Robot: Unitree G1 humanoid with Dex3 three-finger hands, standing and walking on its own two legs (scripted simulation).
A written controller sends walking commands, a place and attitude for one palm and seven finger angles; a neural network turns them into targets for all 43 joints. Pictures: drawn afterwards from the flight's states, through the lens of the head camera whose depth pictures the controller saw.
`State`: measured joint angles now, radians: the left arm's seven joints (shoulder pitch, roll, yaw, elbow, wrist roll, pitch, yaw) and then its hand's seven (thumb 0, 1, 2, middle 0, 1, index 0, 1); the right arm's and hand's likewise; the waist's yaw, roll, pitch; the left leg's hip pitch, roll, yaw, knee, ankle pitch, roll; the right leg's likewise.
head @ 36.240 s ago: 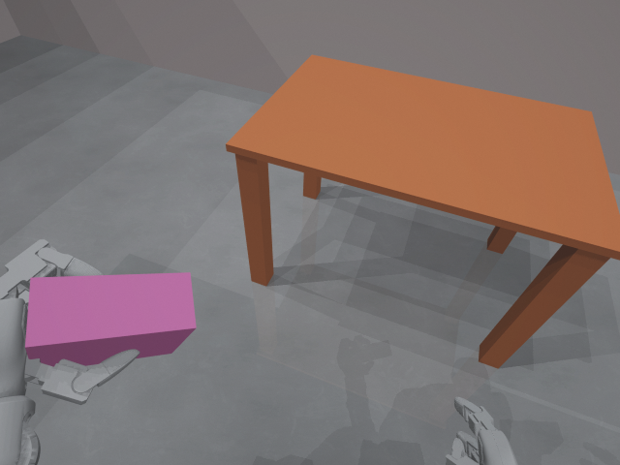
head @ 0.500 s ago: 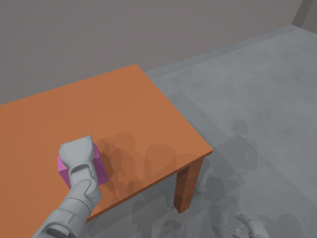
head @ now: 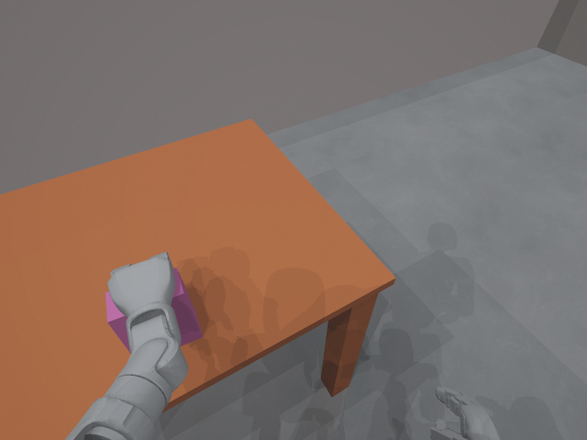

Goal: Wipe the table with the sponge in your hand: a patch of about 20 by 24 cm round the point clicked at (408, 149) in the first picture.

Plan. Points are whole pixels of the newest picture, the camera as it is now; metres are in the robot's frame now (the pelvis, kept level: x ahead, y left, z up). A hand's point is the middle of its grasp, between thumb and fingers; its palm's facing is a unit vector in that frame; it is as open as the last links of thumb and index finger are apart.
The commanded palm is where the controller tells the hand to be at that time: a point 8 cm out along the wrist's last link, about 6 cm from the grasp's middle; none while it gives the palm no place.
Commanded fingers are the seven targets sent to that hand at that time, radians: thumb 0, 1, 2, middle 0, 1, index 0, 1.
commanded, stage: wipe back along the third lane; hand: left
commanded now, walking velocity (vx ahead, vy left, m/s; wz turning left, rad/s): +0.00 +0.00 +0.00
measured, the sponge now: (162, 324) +0.30 +0.26 -0.07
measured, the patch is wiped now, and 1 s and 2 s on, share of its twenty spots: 1.00 1.00 1.00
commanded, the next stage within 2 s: slide back across to the middle lane in 0.18 s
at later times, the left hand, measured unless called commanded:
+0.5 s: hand (152, 303) +0.31 +0.26 -0.01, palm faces -0.06 -0.08 -1.00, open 10.1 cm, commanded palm +0.26 +0.25 +0.03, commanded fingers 0.00 0.10 1.30 -1.20 -1.60 -1.20 -1.60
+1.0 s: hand (120, 331) +0.26 +0.28 -0.01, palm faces -0.05 -0.11 -0.99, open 10.1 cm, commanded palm +0.22 +0.29 +0.04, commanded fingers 0.00 0.10 1.30 -1.20 -1.60 -1.20 -1.60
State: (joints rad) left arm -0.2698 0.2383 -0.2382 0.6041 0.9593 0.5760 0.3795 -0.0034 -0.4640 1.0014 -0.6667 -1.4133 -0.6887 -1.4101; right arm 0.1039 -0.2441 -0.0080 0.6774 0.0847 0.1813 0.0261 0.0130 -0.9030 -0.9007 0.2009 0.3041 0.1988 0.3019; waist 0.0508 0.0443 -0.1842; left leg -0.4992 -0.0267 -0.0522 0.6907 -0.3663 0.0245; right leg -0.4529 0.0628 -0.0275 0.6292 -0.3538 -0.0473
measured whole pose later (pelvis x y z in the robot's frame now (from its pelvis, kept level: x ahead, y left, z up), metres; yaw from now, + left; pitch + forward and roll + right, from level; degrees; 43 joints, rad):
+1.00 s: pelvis +0.01 +0.00 +0.01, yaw -1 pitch +6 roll -1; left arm 0.05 0.32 -0.09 0.34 0.94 0.44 0.32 0.00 -0.48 1.01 -0.69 -1.40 -0.71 -1.40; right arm 0.08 -0.25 0.00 0.64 0.08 0.14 0.01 0.01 -0.90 -0.90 0.20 0.30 0.20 0.30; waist 0.06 0.05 -0.16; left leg -0.36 -0.02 -0.03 0.61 -0.36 0.02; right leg -0.32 0.07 0.00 0.55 -0.33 -0.05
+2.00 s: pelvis -0.06 -0.05 -0.03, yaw -1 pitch +16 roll -1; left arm -0.56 0.60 0.11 1.09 1.01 0.15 0.30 0.02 -0.61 1.11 -0.79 -1.31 -0.80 -1.32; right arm 0.25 -0.29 -0.01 0.74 0.08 0.06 -0.02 0.01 -0.90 -0.90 0.20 0.30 0.20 0.30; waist -0.03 0.06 -0.16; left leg -0.82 0.03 -0.10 0.91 -0.38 0.03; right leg -0.78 0.13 -0.08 0.84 -0.34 -0.12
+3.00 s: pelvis -0.04 +0.00 -0.04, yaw -5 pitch +24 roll -5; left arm -0.76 0.85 0.22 1.23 1.06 0.05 0.19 0.01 -0.61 1.11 -0.79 -1.32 -0.80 -1.33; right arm 0.30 -0.29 0.02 0.71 0.07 0.10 0.01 0.01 -0.90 -0.90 0.20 0.30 0.20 0.30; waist -0.08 0.06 -0.17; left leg -0.98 0.01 -0.10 0.99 -0.43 0.01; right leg -0.91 0.14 -0.05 0.85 -0.36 -0.06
